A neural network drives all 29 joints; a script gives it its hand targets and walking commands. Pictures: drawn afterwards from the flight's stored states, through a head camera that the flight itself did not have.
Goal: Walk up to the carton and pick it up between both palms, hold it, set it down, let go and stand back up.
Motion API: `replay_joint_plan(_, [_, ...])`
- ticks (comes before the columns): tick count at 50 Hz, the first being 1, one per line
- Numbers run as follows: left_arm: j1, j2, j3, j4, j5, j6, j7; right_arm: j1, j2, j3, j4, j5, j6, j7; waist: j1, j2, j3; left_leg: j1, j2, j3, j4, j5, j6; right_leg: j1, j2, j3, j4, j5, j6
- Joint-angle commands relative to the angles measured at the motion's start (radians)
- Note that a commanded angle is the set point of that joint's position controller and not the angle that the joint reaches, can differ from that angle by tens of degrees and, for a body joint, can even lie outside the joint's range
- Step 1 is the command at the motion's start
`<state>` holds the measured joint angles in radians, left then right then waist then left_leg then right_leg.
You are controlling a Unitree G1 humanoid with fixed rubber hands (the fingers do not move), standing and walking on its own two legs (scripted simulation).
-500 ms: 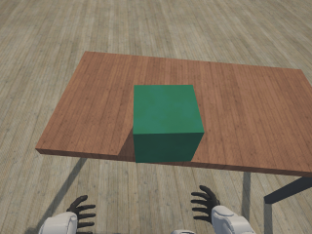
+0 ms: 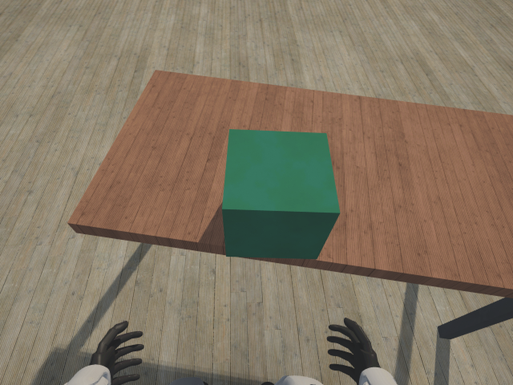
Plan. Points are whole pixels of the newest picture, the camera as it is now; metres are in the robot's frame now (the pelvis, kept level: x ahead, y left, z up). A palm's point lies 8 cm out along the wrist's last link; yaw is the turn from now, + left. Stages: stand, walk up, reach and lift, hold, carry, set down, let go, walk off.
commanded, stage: reach and lift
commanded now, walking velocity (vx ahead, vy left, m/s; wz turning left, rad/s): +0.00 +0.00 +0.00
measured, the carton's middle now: (274, 196) +0.47 -0.04 -0.08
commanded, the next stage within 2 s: none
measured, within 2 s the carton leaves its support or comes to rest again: neither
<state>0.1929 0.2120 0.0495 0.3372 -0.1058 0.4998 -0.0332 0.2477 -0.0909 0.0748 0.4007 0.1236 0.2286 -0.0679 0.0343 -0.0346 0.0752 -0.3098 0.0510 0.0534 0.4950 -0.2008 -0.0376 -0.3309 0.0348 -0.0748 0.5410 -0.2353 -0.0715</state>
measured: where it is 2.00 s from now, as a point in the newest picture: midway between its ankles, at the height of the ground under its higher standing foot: outside the picture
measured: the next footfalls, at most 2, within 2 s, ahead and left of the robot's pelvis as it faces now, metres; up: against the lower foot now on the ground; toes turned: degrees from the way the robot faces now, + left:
none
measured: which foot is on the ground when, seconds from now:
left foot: down 0.00-1.00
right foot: down 0.00-1.00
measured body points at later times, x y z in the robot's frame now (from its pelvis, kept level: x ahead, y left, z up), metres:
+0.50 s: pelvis +0.01 +0.02 +0.00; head +0.02 +0.04 +0.45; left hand +0.19 +0.23 -0.09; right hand +0.18 -0.18 -0.08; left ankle +0.03 +0.15 -0.73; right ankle +0.03 -0.06 -0.73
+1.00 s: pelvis +0.05 +0.03 +0.00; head +0.05 +0.04 +0.45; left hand +0.23 +0.22 -0.07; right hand +0.24 -0.20 -0.07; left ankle +0.03 +0.15 -0.73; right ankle +0.03 -0.06 -0.73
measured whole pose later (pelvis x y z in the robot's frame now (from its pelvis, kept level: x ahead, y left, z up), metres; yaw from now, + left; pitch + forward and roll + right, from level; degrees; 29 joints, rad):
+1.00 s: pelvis +0.05 +0.03 +0.00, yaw +0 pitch -1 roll +0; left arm 0.19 0.10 -0.09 0.68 -0.05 -0.37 0.12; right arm 0.10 -0.20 0.00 0.91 0.20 -0.51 0.11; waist 0.02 -0.01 0.01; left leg -0.21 0.04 0.07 0.52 -0.30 -0.01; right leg -0.20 0.02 -0.06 0.51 -0.29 -0.04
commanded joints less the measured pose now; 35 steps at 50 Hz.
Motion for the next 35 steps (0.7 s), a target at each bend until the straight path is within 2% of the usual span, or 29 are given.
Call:
replay_joint_plan(1, [-0.137, 0.125, 0.033, -0.14, 0.004, -0.156, 0.027, -0.087, 0.014, -0.038, -0.179, -0.035, -0.13, 0.016, 0.006, 0.012, -0.17, 0.023, -0.023, 0.04, -0.032, -0.04, 0.054, 0.014, -0.096, 0.099, -0.169, -0.113, 0.092])
replay_joint_plan(4, [-0.129, 0.12, 0.002, -0.154, -0.006, -0.282, 0.047, -0.055, 0.006, -0.053, -0.143, -0.038, -0.208, 0.033, -0.011, 0.064, -0.221, 0.034, -0.017, 0.029, -0.029, -0.043, 0.055, 0.016, -0.096, 0.1, -0.146, -0.083, 0.077])
replay_joint_plan(8, [-0.078, 0.11, -0.032, -0.063, -0.011, -0.398, 0.067, -0.029, -0.02, -0.088, -0.009, -0.051, -0.304, 0.059, -0.022, 0.068, -0.21, 0.069, -0.027, 0.013, -0.038, -0.029, 0.047, 0.011, -0.087, 0.096, -0.156, -0.091, 0.059])
replay_joint_plan(13, [-0.07, 0.086, -0.07, 0.009, -0.027, -0.433, 0.09, -0.088, -0.05, -0.121, 0.073, -0.069, -0.371, 0.08, -0.001, 0.036, -0.183, 0.081, -0.038, 0.012, -0.067, -0.034, 0.042, 0.029, -0.076, 0.092, -0.176, -0.134, 0.049])
replay_joint_plan(18, [-0.099, 0.045, -0.092, 0.046, -0.02, -0.471, 0.124, -0.13, -0.077, -0.136, 0.119, -0.063, -0.414, 0.111, 0.004, 0.013, -0.161, 0.087, -0.038, 0.008, -0.091, -0.037, 0.038, 0.049, -0.066, 0.089, -0.181, -0.12, 0.044])
replay_joint_plan(27, [-0.1, -0.022, -0.115, 0.081, 0.019, -0.595, 0.162, -0.154, -0.133, -0.141, 0.202, -0.024, -0.505, 0.15, 0.007, 0.023, -0.166, 0.138, -0.032, -0.008, -0.099, 0.062, 0.021, 0.088, -0.046, 0.09, -0.178, 0.006, 0.025])
replay_joint_plan(35, [-0.081, -0.057, -0.124, 0.097, 0.057, -0.739, 0.171, -0.175, -0.188, -0.133, 0.274, 0.028, -0.631, 0.166, -0.001, 0.041, -0.202, 0.19, -0.03, -0.026, -0.06, 0.207, 0.0, 0.121, -0.022, 0.085, -0.154, 0.152, 0.013])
